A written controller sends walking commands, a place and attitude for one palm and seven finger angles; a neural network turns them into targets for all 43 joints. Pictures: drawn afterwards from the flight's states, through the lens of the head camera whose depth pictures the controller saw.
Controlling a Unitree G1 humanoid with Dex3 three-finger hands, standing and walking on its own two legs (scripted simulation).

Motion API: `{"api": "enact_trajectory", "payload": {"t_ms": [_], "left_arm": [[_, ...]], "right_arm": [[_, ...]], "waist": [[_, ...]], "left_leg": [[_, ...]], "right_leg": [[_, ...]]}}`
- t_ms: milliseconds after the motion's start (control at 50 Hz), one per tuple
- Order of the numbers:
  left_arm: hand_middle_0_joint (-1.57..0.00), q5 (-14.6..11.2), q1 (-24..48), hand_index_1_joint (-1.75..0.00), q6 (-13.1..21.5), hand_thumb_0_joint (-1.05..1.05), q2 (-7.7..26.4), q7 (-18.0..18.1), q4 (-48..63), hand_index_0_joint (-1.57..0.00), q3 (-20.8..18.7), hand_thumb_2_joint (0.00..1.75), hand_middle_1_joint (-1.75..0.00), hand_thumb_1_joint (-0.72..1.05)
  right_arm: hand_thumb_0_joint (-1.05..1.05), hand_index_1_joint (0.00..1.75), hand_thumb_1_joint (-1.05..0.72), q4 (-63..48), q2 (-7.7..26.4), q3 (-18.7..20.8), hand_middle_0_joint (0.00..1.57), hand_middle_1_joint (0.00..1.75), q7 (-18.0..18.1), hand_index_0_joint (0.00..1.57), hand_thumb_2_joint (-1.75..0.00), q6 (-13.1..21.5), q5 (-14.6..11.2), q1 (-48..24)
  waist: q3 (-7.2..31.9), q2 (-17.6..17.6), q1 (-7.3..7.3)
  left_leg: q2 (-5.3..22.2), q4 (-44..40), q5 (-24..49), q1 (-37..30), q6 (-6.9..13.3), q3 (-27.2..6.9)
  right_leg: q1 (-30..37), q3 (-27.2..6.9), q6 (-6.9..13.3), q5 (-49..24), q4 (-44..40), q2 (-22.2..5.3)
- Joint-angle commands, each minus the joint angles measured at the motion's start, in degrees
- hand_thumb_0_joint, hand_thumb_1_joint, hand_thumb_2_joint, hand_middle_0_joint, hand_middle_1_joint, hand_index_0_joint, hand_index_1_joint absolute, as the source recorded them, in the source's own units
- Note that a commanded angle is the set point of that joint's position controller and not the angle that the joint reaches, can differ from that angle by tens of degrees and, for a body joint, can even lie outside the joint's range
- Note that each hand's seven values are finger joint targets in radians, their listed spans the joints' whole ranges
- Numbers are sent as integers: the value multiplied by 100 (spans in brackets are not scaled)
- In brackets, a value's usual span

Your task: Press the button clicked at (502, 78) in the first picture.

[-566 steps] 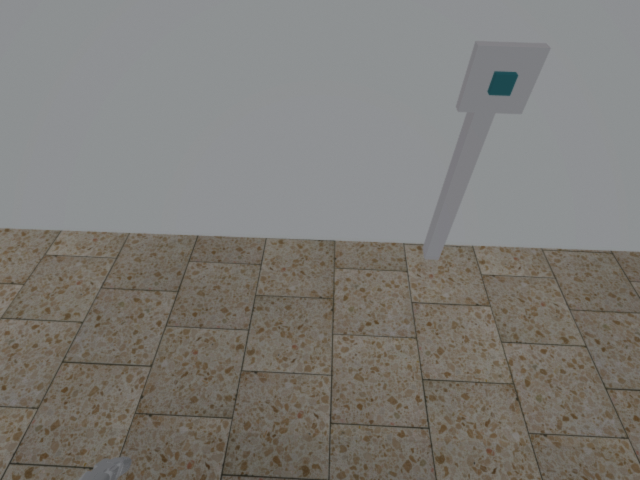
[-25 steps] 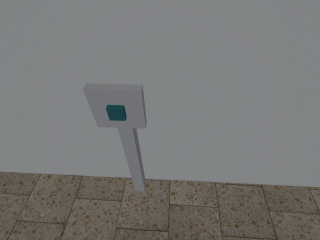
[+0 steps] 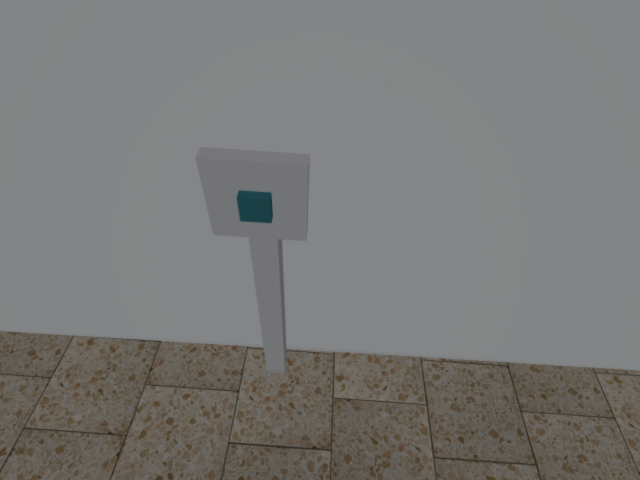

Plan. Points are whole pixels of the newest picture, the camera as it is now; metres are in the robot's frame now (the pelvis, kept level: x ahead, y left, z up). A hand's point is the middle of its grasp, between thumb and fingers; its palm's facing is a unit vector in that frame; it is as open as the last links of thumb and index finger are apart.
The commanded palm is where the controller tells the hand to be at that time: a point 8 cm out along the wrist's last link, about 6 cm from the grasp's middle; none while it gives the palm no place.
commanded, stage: come to a stop and stand still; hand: left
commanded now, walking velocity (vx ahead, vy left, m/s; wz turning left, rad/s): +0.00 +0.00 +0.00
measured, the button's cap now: (255, 205) +0.54 +0.14 +0.01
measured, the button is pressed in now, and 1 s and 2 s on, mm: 0 0 0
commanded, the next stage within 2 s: look again from close up in 0.50 s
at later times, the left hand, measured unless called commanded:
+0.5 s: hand out of the picture -0.02 +0.24 -0.17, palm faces +0.01 -0.96 -0.27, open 7.4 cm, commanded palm none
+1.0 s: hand out of the picture +0.04 +0.21 -0.17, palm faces -0.03 -0.97 -0.23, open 7.4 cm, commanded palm none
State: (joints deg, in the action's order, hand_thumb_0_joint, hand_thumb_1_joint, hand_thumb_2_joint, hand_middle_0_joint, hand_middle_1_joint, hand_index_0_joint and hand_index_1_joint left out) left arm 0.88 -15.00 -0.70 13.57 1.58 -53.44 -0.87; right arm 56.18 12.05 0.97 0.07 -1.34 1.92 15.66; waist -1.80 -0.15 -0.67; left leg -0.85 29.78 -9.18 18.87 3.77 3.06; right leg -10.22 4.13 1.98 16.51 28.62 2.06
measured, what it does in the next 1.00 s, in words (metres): stands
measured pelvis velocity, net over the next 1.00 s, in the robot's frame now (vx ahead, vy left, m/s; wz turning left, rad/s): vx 0.02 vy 0.01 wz -0.01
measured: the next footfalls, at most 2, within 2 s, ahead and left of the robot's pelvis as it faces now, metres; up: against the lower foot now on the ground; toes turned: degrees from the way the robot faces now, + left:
none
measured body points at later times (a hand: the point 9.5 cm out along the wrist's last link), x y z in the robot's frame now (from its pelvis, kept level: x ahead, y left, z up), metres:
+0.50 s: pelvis +0.00 +0.02 +0.01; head +0.00 +0.03 +0.46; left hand -0.02 +0.29 -0.14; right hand +0.08 -0.25 -0.12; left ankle +0.08 +0.07 -0.73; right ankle -0.01 -0.10 -0.73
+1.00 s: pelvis +0.02 +0.01 +0.01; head +0.02 +0.03 +0.46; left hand +0.04 +0.26 -0.15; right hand +0.06 -0.24 -0.13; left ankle +0.08 +0.07 -0.73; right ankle -0.01 -0.10 -0.73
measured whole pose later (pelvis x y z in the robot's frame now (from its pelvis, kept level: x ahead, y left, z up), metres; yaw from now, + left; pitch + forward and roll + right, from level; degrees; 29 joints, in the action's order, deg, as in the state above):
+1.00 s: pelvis +0.02 +0.01 +0.01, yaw -1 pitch -1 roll -1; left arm 0.8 -15.9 0.7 13.7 1.8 -61.9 1.0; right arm 64.6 13.0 -0.1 -0.1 0.2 0.5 11.6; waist -0.4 1.3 -0.2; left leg -2.9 20.8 -6.6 13.3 4.9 4.4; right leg -5.7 2.4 0.2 14.2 21.1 0.3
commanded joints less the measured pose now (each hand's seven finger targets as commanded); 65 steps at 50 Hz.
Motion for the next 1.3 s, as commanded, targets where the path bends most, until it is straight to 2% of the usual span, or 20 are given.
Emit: {"api": "enact_trajectory", "payload": {"t_ms": [0,60,120,140,240,300,400,640,760,800,880,960,1160,1180,1200,1220,1240,1260,1280], "left_arm": [[-20,47,-242,-30,74,0,906,3,188,-20,-231,90,-30,90],[-20,59,-342,-30,91,0,909,-16,50,-20,-214,90,-30,90],[-20,67,-380,-30,95,0,942,-22,-77,-20,-194,90,-30,90],[-20,72,-409,-30,92,0,957,-22,-120,-20,-191,90,-30,90],[-20,75,-505,-30,110,0,1017,-20,-294,-20,-154,90,-30,90],[-20,72,-506,-30,125,0,1038,-13,-366,-20,-123,90,-30,90],[-20,75,-590,-30,131,0,1045,-6,-534,-20,-80,90,-30,90],[-20,62,-613,-30,169,0,927,16,-694,-20,-2,90,-30,90],[-20,45,-489,-30,207,0,882,39,-672,-20,28,90,-30,90],[-20,34,-463,-30,215,0,867,47,-676,-20,39,90,-30,90],[-20,22,-383,-30,210,0,829,60,-671,-20,54,90,-30,90],[-20,17,-361,-30,190,0,809,62,-686,-20,65,90,-30,90],[-20,18,-286,-30,172,0,756,65,-681,-20,72,90,-30,90],[-20,17,-277,-30,173,0,740,66,-679,-20,70,90,-30,90],[-20,106,-595,-30,300,0,262,300,-721,-20,174,90,-30,90],[-23,-932,3325,-33,1417,0,2380,293,7603,-23,-1765,90,-33,90],[-25,-640,762,-36,1277,0,1673,290,6702,-25,-1122,90,-36,90],[-28,-765,359,-39,1067,0,1259,518,6006,-28,-974,90,-39,90],[-31,-926,-1077,-42,706,0,-457,408,4984,-31,123,90,-42,90]], "right_arm": [[0,30,-90,-391,1237,268,20,30,76,20,-90,177,-24,-289],[0,30,-90,-341,1338,282,20,30,78,20,-90,206,-43,-400],[0,30,-90,-248,1360,274,20,30,68,20,-90,198,-58,-427],[0,30,-90,-212,1391,282,20,30,65,20,-90,192,-65,-438],[0,30,-90,-91,1428,265,20,30,53,20,-90,184,-85,-481],[0,30,-90,-7,1437,238,20,30,49,20,-90,203,-104,-523],[0,30,-90,91,1467,215,20,30,46,20,-90,212,-126,-582],[0,30,-90,290,1293,156,20,30,43,20,-90,218,-156,-603],[0,30,-90,394,1172,119,20,30,49,20,-90,249,-168,-550],[0,30,-90,434,1134,93,20,30,54,20,-90,275,-175,-544],[0,30,-90,498,1083,72,20,30,64,20,-90,283,-176,-531],[0,30,-90,560,1043,49,20,30,72,20,-90,277,-177,-507],[0,30,-90,620,1016,40,20,30,85,20,-90,285,-178,-481],[0,30,-90,610,1001,42,20,30,86,20,-90,288,-178,-490],[0,30,-90,189,664,-77,20,30,80,20,-90,346,-157,-450],[0,30,-90,-1831,1514,268,20,30,237,20,-90,1013,-501,-125],[0,30,-90,-1654,1105,-78,20,30,349,20,-90,1598,-446,-548],[0,30,-90,-1275,1156,-21,20,30,406,20,-90,1687,-369,-549],[0,30,-90,-1330,704,-65,20,30,322,20,-90,1676,-442,-428]], "waist": [[27,-369,164],[130,-341,209],[-52,-103,179],[-93,-144,174],[-67,23,126],[-18,-113,111],[-38,-129,117],[-88,-36,110],[66,130,89],[152,91,88],[77,67,85],[8,-26,108],[5,46,102],[-42,34,101],[-407,-241,80],[2489,-1125,-573],[2238,-2115,110],[1875,-1935,64],[854,-1258,-159]], "left_leg": [[875,-1598,-2286,177,81,-1605],[922,-1732,-2183,53,95,-1650],[881,-1787,-2163,43,32,-1542],[875,-1812,-2190,17,13,-1505],[826,-1788,-1924,-278,-40,-1415],[853,-1791,-1739,-438,-29,-1417],[864,-1868,-1660,-519,-42,-1423],[781,-1765,-1175,-650,-75,-1262],[762,-1487,-364,-862,-77,-1108],[763,-1419,-56,-944,-73,-1047],[761,-1329,266,-949,-78,-998],[779,-1380,169,-889,-88,-1002],[805,-1427,232,-968,-105,-993],[792,-1435,220,-953,-106,-990],[720,-362,1047,-751,-234,-658],[182,-729,1113,-2800,-523,-959],[698,-1095,1249,-3299,-671,-1305],[606,-1337,148,-2474,-882,-1371],[613,-1483,-632,-1949,-749,-1300]], "right_leg": [[-164,-512,152,766,-459,-475],[-59,-490,162,480,-442,-489],[-171,-539,168,571,-595,-549],[-224,-549,163,638,-642,-572],[-390,-642,157,668,-831,-653],[-382,-655,124,427,-851,-682],[-359,-634,78,297,-892,-712],[-323,-694,33,127,-1108,-821],[-185,-760,28,-252,-1185,-880],[-106,-772,17,-406,-1183,-923],[-59,-774,1,-537,-1204,-931],[-14,-760,-13,-487,-1216,-913],[22,-755,-41,-522,-1223,-902],[9,-767,-44,-535,-1228,-907],[-325,-801,-68,-1251,-1065,-976],[-419,-76,-52,-1457,-404,-283],[-1044,-62,11,-227,404,-225],[-1275,-34,-21,444,698,-229],[-1653,64,-35,541,767,-172]]}}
